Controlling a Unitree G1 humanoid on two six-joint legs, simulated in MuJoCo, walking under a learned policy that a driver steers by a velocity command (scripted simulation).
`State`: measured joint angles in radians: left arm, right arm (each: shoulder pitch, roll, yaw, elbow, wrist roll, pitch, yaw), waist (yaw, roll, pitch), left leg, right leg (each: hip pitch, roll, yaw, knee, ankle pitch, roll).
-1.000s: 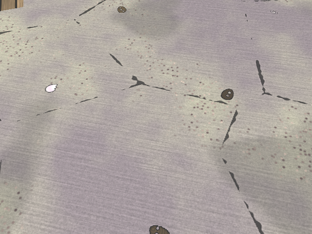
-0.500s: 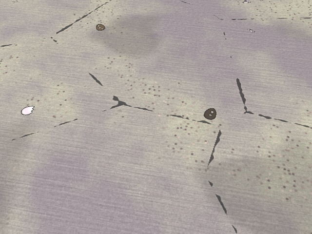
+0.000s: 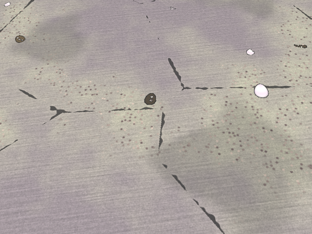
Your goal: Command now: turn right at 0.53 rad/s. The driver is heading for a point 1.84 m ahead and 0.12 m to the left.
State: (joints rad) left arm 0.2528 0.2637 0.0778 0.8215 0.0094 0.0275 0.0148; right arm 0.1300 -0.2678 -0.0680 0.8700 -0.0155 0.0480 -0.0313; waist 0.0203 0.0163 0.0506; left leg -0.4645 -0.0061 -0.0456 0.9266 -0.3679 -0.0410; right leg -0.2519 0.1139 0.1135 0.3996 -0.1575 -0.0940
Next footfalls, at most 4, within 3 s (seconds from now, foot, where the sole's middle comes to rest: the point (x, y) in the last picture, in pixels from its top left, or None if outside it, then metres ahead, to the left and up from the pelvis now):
0.24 left None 0.04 0.13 -0.78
0.60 right None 0.00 -0.07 -0.78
1.02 left None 0.36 0.10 -0.78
1.58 right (197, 187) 0.66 -0.10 -0.78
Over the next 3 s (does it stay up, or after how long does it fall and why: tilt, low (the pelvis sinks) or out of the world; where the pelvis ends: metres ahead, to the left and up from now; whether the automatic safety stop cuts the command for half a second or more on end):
stays up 1.07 -0.03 0.00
